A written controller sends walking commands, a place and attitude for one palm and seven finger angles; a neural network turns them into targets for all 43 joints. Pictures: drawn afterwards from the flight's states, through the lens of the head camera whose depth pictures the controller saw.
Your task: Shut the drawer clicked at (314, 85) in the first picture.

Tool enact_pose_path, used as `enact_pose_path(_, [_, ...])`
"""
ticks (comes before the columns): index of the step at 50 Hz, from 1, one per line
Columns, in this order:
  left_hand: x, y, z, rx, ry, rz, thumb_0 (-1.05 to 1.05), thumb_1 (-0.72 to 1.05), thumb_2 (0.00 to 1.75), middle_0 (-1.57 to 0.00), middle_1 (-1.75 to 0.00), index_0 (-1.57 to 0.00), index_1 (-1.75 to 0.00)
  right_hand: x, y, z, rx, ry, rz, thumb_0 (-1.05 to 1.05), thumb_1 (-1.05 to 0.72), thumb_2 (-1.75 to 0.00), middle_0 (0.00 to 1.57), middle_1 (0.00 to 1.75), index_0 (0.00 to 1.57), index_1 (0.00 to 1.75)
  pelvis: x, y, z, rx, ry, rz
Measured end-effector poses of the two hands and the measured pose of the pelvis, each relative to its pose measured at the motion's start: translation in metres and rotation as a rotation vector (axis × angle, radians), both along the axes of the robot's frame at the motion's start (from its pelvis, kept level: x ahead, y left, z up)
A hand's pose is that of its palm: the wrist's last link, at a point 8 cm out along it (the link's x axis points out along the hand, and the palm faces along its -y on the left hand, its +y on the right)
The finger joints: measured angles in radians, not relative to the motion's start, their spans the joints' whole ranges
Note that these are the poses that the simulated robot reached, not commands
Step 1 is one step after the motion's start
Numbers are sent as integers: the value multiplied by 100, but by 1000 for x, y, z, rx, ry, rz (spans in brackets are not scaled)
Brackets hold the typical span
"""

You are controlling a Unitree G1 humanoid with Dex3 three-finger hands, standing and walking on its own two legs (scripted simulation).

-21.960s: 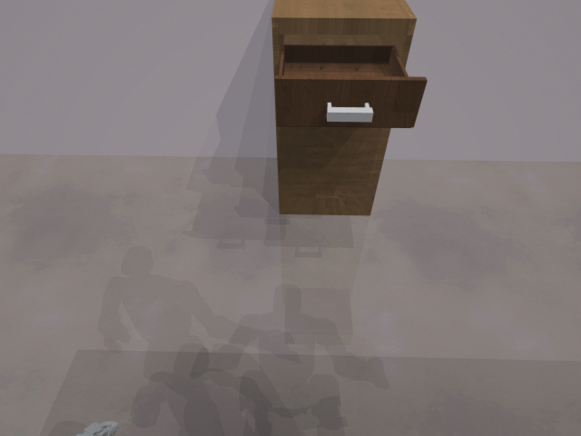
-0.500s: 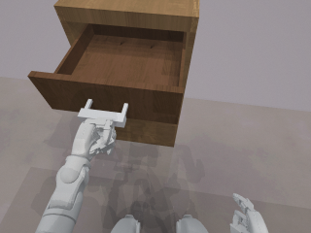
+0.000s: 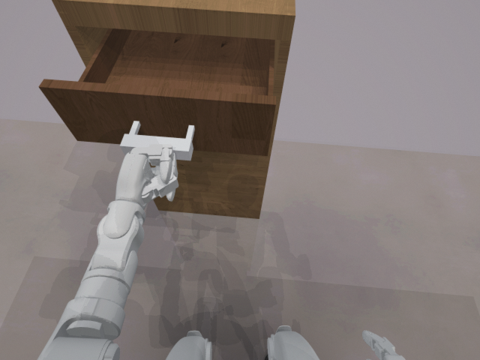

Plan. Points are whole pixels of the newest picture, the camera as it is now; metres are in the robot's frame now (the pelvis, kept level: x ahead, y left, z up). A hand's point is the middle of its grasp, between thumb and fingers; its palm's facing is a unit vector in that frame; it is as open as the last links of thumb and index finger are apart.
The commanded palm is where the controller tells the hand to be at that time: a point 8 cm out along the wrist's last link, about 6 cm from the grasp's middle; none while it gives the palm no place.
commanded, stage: push the drawer shut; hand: left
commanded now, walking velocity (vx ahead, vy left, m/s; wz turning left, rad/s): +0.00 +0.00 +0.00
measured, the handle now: (160, 137) +0.48 +0.14 +0.06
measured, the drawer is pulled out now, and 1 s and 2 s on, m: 0.17 0.05 0.00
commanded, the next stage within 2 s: pull the fist back off the drawer in 1.80 s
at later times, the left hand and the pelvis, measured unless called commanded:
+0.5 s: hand (179, 155) +0.45 +0.10 +0.05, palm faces -0.12 -0.99 -0.05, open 2.9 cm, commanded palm +0.44 +0.15 +0.06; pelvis -0.01 -0.01 -0.01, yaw +0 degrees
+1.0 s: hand (187, 122) +0.52 +0.09 +0.05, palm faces -0.12 -0.99 -0.04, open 3.0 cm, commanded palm +0.51 +0.15 +0.06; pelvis -0.01 +0.00 -0.02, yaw -2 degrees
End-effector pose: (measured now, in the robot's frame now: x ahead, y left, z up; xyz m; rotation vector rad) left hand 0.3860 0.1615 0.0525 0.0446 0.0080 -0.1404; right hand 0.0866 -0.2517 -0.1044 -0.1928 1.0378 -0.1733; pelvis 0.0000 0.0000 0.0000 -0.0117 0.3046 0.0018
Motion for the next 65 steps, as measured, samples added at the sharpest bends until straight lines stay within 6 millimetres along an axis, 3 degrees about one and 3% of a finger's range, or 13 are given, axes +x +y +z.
enact_pose_path(22, [37, -5, 2, 8, -1, 21, -3, 79, 91, -140, -160, -140, -160, -30, -10, -8, -11, 91, -26, 1, -90, -90, 20, 29, 20, 29, -9, -6, -4, 0, 20, 1])
enact_pose_path(34, [76, -13, 3, 11, 6, 21, -2, 81, 93, -140, -160, -140, -160, -71, -13, -17, -26, 187, -58, 0, -90, -90, 20, 29, 20, 29, -17, -6, -13, -3, 65, -3])
enact_pose_path(47, [115, -16, 4, -2, 11, 21, 0, 81, 91, -140, -160, -140, -160, -114, -5, -17, -21, 313, -116, 0, -90, -90, 20, 29, 20, 29, -12, -1, -17, -9, 114, -24])
enact_pose_path(65, [146, -13, 5, -9, 12, 18, 1, 75, 87, -140, -160, -140, -160, -123, 9, -13, -26, 382, -131, 0, -90, -90, 20, 29, 20, 29, -5, 9, -20, -29, 156, -23])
